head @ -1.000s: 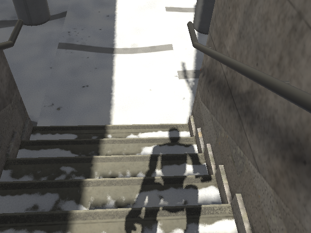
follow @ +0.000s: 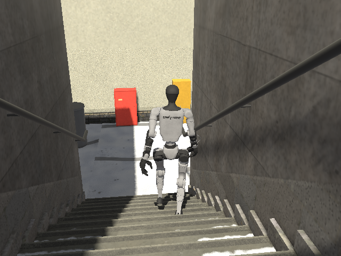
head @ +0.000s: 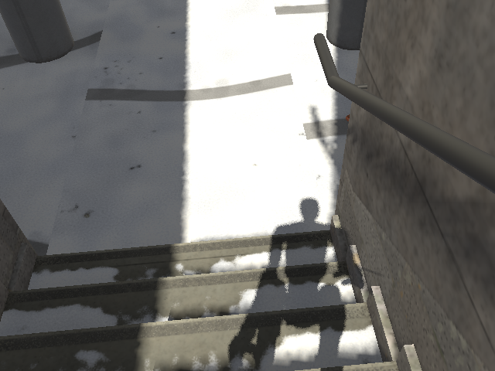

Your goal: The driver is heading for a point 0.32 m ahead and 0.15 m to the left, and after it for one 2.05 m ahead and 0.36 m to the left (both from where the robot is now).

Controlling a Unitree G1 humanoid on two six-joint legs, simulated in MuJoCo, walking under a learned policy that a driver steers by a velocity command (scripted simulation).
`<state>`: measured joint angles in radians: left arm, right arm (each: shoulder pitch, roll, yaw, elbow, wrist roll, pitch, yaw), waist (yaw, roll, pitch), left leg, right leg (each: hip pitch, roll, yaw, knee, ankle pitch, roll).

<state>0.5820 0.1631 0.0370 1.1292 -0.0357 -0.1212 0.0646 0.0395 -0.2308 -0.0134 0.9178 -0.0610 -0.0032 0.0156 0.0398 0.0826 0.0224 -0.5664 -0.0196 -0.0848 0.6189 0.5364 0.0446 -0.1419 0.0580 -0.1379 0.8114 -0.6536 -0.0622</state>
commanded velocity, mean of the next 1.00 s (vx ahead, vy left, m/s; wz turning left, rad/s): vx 0.50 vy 0.00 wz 0.40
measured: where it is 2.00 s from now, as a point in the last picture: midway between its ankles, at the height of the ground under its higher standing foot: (210, 311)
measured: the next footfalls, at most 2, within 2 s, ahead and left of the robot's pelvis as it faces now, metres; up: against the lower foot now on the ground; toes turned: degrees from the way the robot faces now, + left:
left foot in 0.12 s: +0.20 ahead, +0.09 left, -0.15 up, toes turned +6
right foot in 0.64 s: +0.51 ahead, -0.02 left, -0.30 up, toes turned +24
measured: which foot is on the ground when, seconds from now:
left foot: up 0.00-0.10, down 0.12-0.66, up 0.68-1.00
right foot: down 0.00-0.14, up 0.16-0.62, down 0.64-1.00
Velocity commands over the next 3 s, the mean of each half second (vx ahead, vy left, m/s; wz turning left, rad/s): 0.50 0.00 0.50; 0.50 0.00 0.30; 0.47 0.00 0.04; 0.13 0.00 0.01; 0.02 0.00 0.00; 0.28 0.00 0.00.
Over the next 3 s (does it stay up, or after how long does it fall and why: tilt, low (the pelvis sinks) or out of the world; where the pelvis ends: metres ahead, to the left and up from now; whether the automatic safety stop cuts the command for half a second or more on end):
stays up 1.05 0.29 -0.55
